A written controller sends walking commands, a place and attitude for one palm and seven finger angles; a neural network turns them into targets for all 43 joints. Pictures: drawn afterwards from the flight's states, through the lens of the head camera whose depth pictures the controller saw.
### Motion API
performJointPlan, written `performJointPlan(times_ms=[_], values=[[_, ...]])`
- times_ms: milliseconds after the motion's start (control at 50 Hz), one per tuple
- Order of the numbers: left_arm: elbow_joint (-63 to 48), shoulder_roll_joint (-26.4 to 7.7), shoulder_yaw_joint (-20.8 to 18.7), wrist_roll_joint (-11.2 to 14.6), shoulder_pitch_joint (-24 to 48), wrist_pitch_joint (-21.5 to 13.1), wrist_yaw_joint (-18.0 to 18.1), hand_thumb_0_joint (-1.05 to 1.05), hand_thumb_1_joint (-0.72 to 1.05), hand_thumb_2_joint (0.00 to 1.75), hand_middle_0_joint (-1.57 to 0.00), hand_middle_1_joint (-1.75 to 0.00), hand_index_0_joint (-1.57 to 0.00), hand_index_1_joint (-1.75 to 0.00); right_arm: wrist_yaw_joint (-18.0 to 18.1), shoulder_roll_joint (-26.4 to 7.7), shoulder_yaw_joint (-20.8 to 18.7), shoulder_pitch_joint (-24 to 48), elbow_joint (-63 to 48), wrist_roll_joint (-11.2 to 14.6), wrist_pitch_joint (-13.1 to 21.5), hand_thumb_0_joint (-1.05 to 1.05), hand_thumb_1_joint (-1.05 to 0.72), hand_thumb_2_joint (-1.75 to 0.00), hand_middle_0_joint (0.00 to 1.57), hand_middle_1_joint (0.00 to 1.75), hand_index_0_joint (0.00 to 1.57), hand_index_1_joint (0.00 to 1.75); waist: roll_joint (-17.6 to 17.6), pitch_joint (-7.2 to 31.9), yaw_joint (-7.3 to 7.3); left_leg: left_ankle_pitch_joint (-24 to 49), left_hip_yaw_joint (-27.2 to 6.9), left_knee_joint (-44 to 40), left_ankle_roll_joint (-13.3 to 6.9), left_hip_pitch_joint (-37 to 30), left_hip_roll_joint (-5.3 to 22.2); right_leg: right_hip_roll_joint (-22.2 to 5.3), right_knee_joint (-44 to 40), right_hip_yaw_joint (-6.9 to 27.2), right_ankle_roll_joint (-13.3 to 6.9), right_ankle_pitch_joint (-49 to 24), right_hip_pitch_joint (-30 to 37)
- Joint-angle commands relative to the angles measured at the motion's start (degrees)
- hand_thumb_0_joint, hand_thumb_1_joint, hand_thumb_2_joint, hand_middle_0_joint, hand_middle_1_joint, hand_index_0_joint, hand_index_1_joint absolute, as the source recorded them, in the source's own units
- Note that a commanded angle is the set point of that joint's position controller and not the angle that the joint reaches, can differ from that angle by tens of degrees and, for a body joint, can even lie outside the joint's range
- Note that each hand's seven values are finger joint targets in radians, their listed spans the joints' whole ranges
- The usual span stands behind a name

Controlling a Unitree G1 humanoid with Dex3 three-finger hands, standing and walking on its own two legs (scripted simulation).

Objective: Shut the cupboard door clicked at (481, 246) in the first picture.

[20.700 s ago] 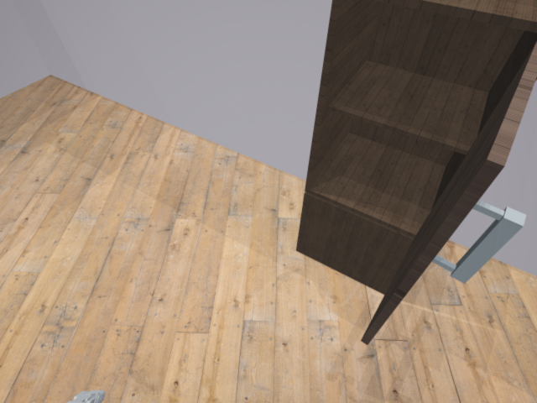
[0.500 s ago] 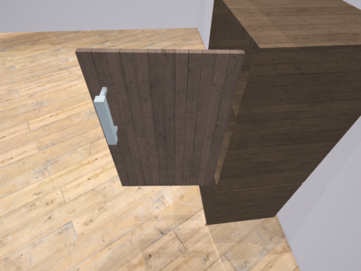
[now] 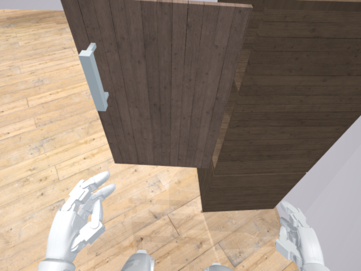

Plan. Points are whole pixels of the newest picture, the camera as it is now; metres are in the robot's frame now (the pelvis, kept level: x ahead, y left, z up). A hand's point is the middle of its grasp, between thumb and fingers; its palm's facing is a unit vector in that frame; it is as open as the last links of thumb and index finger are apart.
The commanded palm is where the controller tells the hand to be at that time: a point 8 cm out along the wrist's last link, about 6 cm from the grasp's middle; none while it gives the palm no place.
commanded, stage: raise the hand and make a fist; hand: left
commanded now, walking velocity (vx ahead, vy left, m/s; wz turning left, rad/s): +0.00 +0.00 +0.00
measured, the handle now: (97, 78) +0.51 +0.24 +0.15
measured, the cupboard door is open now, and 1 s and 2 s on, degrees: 84 84 84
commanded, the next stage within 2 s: bring the fist close to the handle in 1.56 s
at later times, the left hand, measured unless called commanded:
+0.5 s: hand (83, 205) +0.22 +0.20 +0.09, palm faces +0.05 -1.00 -0.04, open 4.1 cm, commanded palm +0.19 +0.24 +0.09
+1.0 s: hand (72, 184) +0.24 +0.21 +0.13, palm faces +0.03 -1.00 -0.04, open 3.1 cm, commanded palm +0.21 +0.26 +0.14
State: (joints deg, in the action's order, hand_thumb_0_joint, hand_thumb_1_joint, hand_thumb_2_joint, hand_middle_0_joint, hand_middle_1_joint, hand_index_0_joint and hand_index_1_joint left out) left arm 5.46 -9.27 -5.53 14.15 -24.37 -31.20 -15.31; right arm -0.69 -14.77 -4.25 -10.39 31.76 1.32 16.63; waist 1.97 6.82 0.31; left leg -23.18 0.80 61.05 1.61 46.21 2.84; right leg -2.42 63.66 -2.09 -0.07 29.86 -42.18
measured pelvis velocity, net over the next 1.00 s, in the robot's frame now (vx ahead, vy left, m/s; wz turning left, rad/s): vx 0.03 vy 0.01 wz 0.02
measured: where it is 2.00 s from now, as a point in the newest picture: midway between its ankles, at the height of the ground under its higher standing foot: outside the picture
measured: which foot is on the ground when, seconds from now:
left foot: down 0.00-1.00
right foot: down 0.00-1.00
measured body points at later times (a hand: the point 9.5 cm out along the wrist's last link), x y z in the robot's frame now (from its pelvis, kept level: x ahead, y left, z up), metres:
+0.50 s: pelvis +0.03 +0.00 +0.01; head +0.07 -0.01 +0.46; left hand +0.21 +0.25 +0.09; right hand +0.19 -0.23 -0.08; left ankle +0.07 +0.14 -0.66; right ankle +0.02 -0.12 -0.66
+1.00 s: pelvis +0.03 +0.01 +0.03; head +0.04 +0.01 +0.48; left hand +0.23 +0.26 +0.13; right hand +0.23 -0.19 -0.02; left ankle +0.07 +0.14 -0.66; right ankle +0.02 -0.12 -0.66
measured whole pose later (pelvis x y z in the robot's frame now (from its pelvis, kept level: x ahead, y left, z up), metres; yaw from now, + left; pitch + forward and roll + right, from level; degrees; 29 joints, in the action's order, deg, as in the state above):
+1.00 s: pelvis +0.03 +0.01 +0.03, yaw +1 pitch +5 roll -2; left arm -11.2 -14.7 -9.1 17.1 -23.0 -11.0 -13.1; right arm 3.3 -12.6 3.3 -14.4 29.2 2.5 13.1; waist -2.2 4.7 -1.4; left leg -22.2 -1.0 51.9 0.6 34.7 2.8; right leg -1.7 49.5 -4.3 0.9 26.4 -27.8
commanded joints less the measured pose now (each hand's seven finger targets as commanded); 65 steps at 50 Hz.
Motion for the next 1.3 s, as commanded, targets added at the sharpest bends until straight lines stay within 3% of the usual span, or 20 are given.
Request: performJointPlan(times_ms=[0, 40, 80, 140, 220, 280, 360, 420, 500, 580, 600, 680, 700, 760, 840, 960, 1060, 1080, 1140, 1280], values=[[-24.07, -11.21, -7.88, 2.86, -3.94, 1.14, 1.42, 0.0, 0.9, 0.9, -0.53, -0.66, -0.53, -0.66, 2.47, -4.74, -1.01, 4.22, -13.91, 0.78, 0.66, 0.0, -0.9, -0.9, 0.2, 0.3, 0.2, 0.3, -5.99, 7.72, -3.46, -5.39, -0.26, -5.26, -2.59, -2.1, -3.62, 1.24, -15.13, 6.86, -1.42, 10.52, 0.41], [-32.44, -10.88, -6.44, 2.65, 0.86, -0.5, 2.8, 0.0, 0.9, 0.9, -0.57, -0.7, -0.57, -0.7, 3.33, -4.35, -0.52, 2.2, -13.19, 0.47, 1.04, 0.0, -0.9, -0.9, 0.2, 0.3, 0.2, 0.3, -7.78, 8.69, -1.15, -1.26, -1.17, -2.9, -3.17, -4.56, -2.78, 2.13, -14.29, 5.86, -1.44, 4.94, -1.49], [-34.48, -10.65, -4.94, 2.68, 4.36, -2.25, 2.41, 0.0, 0.9, 0.9, -0.6, -0.74, -0.6, -0.74, 4.19, -4.54, -0.02, 0.36, -11.43, 0.07, 1.44, 0.0, -0.9, -0.9, 0.2, 0.3, 0.2, 0.3, -4.39, 8.21, 1.43, 1.36, -2.03, -0.32, -3.55, -3.89, -2.08, 2.93, -13.3, 5.34, -0.89, 0.67, -2.98], [-29.04, -8.6, -2.62, 3.25, 2.96, -0.97, -1.12, 0.0, 0.9, 0.9, -0.66, -0.8, -0.66, -0.8, 5.03, -4.97, 0.4, -0.5, -9.02, 0.24, 1.93, 0.0, -0.9, -0.9, 0.2, 0.3, 0.2, 0.3, -4.56, 6.88, 2.43, 3.37, -2.58, 1.01, -3.5, -2.92, -1.55, 3.24, -12.1, 4.27, -0.57, -4.84, -3.72], [-24.45, -10.03, -5.13, 4.02, -2.94, 7.78, -4.51, 0.0, 0.9, 0.9, -0.73, -0.88, -0.73, -0.88, 5.58, -4.55, 0.44, -0.07, -9.46, 1.11, 1.25, 0.0, -0.9, -0.9, 0.2, 0.3, 0.2, 0.3, -3.05, 10.37, -0.18, 7.14, -2.32, -1.4, -3.39, -4.45, -1.95, 2.42, -13.68, 4.57, 0.09, -10.87, 2.73], [-22.72, -13.08, -12.2, 5.0, -8.25, 13.1, -3.17, 0.0, 0.9, 0.9, -0.79, -0.94, -0.79, -0.94, 5.78, -3.19, 0.23, 1.31, -10.0, 1.09, -0.42, 0.0, -0.9, -0.9, 0.2, 0.3, 0.2, 0.3, 0.87, 13.2, -3.38, 11.0, -2.17, -3.06, -3.03, -5.04, -2.42, 1.36, -14.35, 5.34, 1.34, -19.0, 9.88], [-26.73, -11.45, -12.76, 6.2, -6.68, 11.43, -0.7, 0.0, 0.9, 0.9, -0.86, -1.02, -0.86, -1.02, 5.5, -2.47, 0.66, 0.82, -10.11, 0.55, -1.23, 0.0, -0.9, -0.9, 0.2, 0.3, 0.2, 0.3, 0.31, 12.44, -3.42, 13.13, -2.22, -6.1, -2.43, -7.78, -2.52, 1.29, -13.62, 2.81, 1.45, -24.37, 11.09], [-25.59, -9.68, -10.22, 6.09, -5.53, 8.66, -0.33, 0.0, 0.9, 0.9, -0.92, -1.08, -0.92, -1.08, 5.38, -3.16, 0.9, 0.2, -9.66, 0.42, -0.93, 0.0, -0.9, -0.9, 0.2, 0.3, 0.2, 0.3, 0.84, 9.4, -2.12, 11.62, -2.37, -7.13, -2.44, -8.27, -2.44, 1.68, -14.26, 2.03, 1.25, -21.48, 8.76], [-26.51, -9.23, -6.66, 5.49, -3.28, 7.19, -1.25, 0.0, 0.9, 0.9, -0.99, -1.16, -0.99, -1.16, 5.25, -4.51, 1.14, -0.44, -9.93, 0.78, 0.03, 0.0, -0.9, -0.9, 0.2, 0.3, 0.2, 0.3, -1.93, 7.98, -1.2, 8.73, -2.33, -9.15, -2.83, -10.43, -2.44, 2.54, -15.75, 1.06, -0.02, -12.86, 6.73], [-27.75, -12.79, -9.3, 4.65, -2.57, 8.45, 0.21, 0.0, 0.9, 0.9, -1.06, -1.24, -1.06, -1.24, 5.44, -5.06, 1.21, -0.52, -10.09, 0.97, 0.26, 0.0, -0.9, -0.9, 0.2, 0.3, 0.2, 0.3, -3.31, 8.31, -2.1, 7.75, -2.47, -11.51, -2.95, -12.57, -2.31, 3.2, -16.79, 0.14, -0.6, -10.48, 7.81], [-28.99, -11.25, -7.71, 4.66, -1.96, 8.7, 0.5, 0.0, 0.9, 0.9, -1.08, -1.26, -1.08, -1.26, 5.42, -4.96, 1.46, -0.53, -10.58, 0.97, 0.2, 0.0, -0.9, -0.9, 0.2, 0.3, 0.2, 0.3, -4.14, 8.25, -1.77, 7.32, -2.42, -12.34, -2.96, -13.44, -2.43, 3.09, -17.01, -0.32, -0.61, -10.2, 7.66], [-29.4, -12.59, -9.57, 4.17, -0.77, 10.22, 2.81, 0.0, 0.9, 0.9, -1.15, -1.34, -1.15, -1.34, 5.36, -4.98, 1.86, -0.37, -10.59, 0.98, -0.38, 0.0, -0.9, -0.9, 0.2, 0.3, 0.2, 0.3, -4.76, 7.0, -2.2, 6.79, -2.78, -14.84, -2.76, -15.35, -2.09, 3.76, -17.8, -1.66, -0.82, -10.49, 9.12], [-29.58, -10.82, -8.11, 4.22, -0.93, 10.73, 2.94, 0.0, 0.9, 0.9, -1.17, -1.36, -1.17, -1.36, 5.23, -4.86, 2.05, -0.52, -10.83, 0.97, -0.45, 0.0, -0.9, -0.9, 0.2, 0.3, 0.2, 0.3, -5.1, 7.07, -1.95, 7.29, -2.64, -15.28, -2.69, -16.06, -2.2, 3.6, -17.99, -1.94, -0.75, -11.49, 9.62], [-29.4, -11.13, -7.68, 3.92, 0.4, 12.41, 2.99, 0.0, 0.9, 0.9, -1.23, -1.42, -1.23, -1.42, 4.95, -5.09, 2.55, -0.72, -11.0, 1.01, -0.71, 0.0, -0.9, -0.9, 0.2, 0.3, 0.2, 0.3, -6.84, 6.07, -1.72, 7.18, -2.86, -16.72, -2.44, -17.38, -2.05, 3.73, -19.0, -2.26, -0.86, -12.15, 10.26], [-28.74, -11.19, -6.9, 3.76, 3.57, 14.88, 2.46, 0.0, 0.9, 0.9, -1.3, -1.5, -1.3, -1.5, 4.92, -5.38, 3.21, -0.66, -11.26, 1.22, -0.92, 0.0, -0.9, -0.9, 0.2, 0.3, 0.2, 0.3, -5.3, 3.34, -1.14, 5.31, -3.06, -18.48, -2.51, -18.1, -1.92, 3.83, -21.35, -2.21, -0.69, -10.61, 10.88], [-29.48, -12.43, -7.95, 3.98, 9.02, 16.76, 2.27, 0.0, 0.9, 0.9, -1.3, -1.5, -1.3, -1.5, 5.08, -5.47, 4.12, -0.19, -10.73, 1.3, -0.38, 0.0, -0.9, -0.9, 0.2, 0.3, 0.2, 0.3, -6.61, 3.05, -1.06, 5.01, -3.17, -20.6, -2.44, -21.01, -2.01, 3.78, -23.58, -2.15, -0.75, -10.31, 12.66], [-28.23, -12.86, -8.68, 4.36, 11.56, 18.58, 2.04, 0.0, 0.9, 0.9, -1.3, -1.5, -1.3, -1.5, 5.22, -5.53, 4.5, 0.26, -9.97, 1.45, 0.14, 0.0, -0.9, -0.9, 0.2, 0.3, 0.2, 0.3, -5.94, 2.59, -1.41, 5.31, -2.89, -22.2, -2.4, -22.4, -2.14, 3.54, -25.55, -1.98, -0.56, -10.68, 14.58], [-26.94, -13.8, -9.43, 4.34, 11.53, 19.06, 2.03, 0.0, 0.9, 0.9, -1.3, -1.5, -1.3, -1.5, 5.33, -5.69, 4.49, 0.28, -9.57, 1.37, 0.25, 0.0, -0.9, -0.9, 0.2, 0.3, 0.2, 0.3, -3.24, 2.14, -1.12, 5.21, -2.89, -22.2, -2.61, -22.14, -2.05, 3.56, -26.31, -1.73, -0.35, -10.14, 15.11], [-27.45, -13.48, -9.45, 4.74, 13.79, 20.04, 1.59, 0.0, 0.9, 0.9, -1.3, -1.5, -1.3, -1.5, 5.48, -5.71, 4.4, 0.7, -9.27, 1.53, 0.77, 0.0, -0.9, -0.9, 0.2, 0.3, 0.2, 0.3, -4.09, 3.15, -1.51, 6.73, -2.42, -22.93, -2.62, -23.84, -2.24, 3.18, -27.25, -1.38, -0.26, -11.61, 16.46], [-25.63, -13.6, -10.36, 4.5, 10.73, 20.13, 1.61, 0.0, 0.9, 0.9, -1.3, -1.5, -1.3, -1.5, 4.93, -5.88, 3.95, 0.43, -8.61, 1.24, 1.06, 0.0, -0.9, -0.9, 0.2, 0.3, 0.2, 0.3, -2.66, 2.96, -1.92, 11.09, -1.5, -22.67, -2.66, -24.33, -2.54, 3.01, -27.54, -1.04, -0.03, -16.96, 18.56]])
